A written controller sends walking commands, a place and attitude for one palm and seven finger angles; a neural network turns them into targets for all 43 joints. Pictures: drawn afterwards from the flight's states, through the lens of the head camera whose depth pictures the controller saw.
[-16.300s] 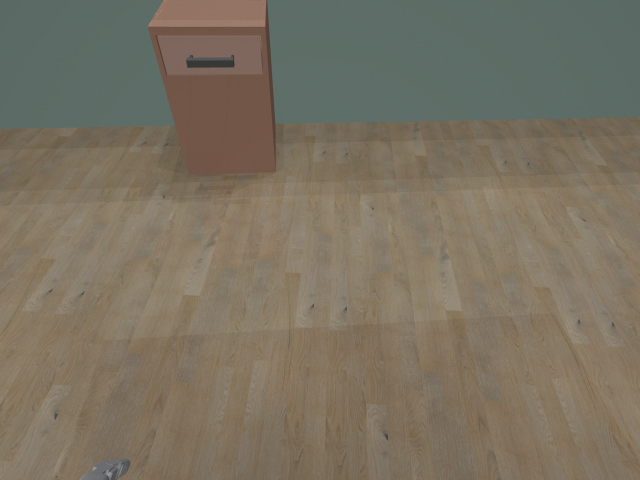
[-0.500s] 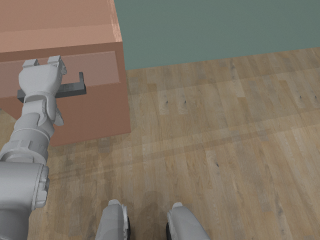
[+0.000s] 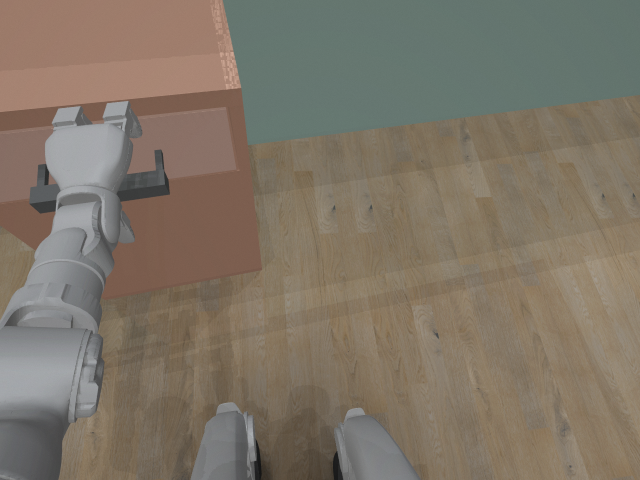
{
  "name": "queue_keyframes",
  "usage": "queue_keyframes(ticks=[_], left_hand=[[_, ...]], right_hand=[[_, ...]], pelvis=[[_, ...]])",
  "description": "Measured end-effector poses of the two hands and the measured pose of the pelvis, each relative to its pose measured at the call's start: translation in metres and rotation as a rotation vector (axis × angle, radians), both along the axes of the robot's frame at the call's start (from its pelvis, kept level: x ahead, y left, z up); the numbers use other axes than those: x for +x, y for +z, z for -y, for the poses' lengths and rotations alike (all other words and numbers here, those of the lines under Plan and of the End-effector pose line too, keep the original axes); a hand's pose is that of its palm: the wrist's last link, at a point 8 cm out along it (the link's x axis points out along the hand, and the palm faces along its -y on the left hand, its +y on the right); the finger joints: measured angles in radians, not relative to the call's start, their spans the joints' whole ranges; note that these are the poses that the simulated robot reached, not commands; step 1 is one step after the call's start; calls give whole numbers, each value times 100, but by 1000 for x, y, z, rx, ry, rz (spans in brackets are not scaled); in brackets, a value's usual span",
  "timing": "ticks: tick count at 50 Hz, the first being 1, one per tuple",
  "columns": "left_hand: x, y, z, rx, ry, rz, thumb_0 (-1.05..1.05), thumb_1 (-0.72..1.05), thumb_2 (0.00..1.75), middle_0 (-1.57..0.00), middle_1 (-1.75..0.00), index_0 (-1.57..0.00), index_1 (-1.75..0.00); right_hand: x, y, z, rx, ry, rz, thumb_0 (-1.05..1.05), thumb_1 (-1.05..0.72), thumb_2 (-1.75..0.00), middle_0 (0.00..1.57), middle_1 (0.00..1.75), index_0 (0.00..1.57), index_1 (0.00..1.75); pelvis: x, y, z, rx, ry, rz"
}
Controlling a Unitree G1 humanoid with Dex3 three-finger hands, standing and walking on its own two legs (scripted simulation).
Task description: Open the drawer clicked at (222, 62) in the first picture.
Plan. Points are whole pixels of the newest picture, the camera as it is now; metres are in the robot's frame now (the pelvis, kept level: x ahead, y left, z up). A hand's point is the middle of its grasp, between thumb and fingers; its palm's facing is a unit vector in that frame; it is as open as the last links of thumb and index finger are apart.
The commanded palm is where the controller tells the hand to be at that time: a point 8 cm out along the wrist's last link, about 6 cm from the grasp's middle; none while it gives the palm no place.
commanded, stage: lower the fingers behind the handle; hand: left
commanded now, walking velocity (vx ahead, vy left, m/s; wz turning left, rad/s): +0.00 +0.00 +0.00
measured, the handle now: (102, 177) +0.55 +0.28 -0.07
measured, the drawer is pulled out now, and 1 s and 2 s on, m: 0.00 0.00 0.00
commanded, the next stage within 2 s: close the thumb around the handle in 1.46 s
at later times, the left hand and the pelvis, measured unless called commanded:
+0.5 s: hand (108, 197) +0.51 +0.26 -0.05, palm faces +0.01 +0.02 -1.00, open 13.9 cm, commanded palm +0.50 +0.22 +0.00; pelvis -0.01 +0.00 -0.03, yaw -1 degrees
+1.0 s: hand (132, 196) +0.52 +0.23 -0.07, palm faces +0.05 +0.00 -1.00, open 13.8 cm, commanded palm +0.50 +0.22 -0.04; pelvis -0.03 +0.00 -0.06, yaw -1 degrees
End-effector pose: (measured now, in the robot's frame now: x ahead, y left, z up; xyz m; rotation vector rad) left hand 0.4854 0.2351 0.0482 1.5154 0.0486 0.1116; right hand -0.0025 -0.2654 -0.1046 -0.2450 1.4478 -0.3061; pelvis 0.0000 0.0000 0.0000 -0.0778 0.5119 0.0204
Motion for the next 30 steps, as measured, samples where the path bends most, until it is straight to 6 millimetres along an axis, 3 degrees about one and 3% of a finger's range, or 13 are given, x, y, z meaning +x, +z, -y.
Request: queue_keyframes(ticks=[7,12,18,23,27,30], left_hand=[[-5,-22,-26,78,170,-124,0,-49,30,-31,-120,-31,-120],[-8,-33,-6,-13,56,-196,0,-49,30,-32,-120,-32,-120],[1,-26,15,-23,-71,-47,0,-49,30,-32,-120,-32,-120],[3,-36,-5,32,72,11,0,-49,30,-32,-120,-32,-120],[-4,-56,-24,85,170,-95,0,-49,30,-31,-120,-31,-120],[-7,-64,-27,59,164,-159,0,-49,30,-31,-119,-32,-120]], right_hand=[[4,-9,1,28,16,2,0,-91,-90,21,30,20,30],[4,-8,2,5,18,-4,0,-91,-90,21,30,20,30],[4,-16,7,-23,17,14,0,-91,-90,21,30,20,30],[1,-31,6,7,20,12,0,-91,-90,21,30,20,30],[-3,-39,2,36,23,-6,0,-91,-90,21,30,20,30],[-6,-39,-1,36,23,-21,0,-91,-90,21,30,20,30]], pelvis=[[-6,-6,2,2,5,-12],[-5,-6,3,2,7,-15],[-5,-17,4,-5,-1,-30],[-11,-30,4,-3,-9,-45],[-15,-34,4,-1,-9,-52],[-16,-34,5,-2,-6,-59]])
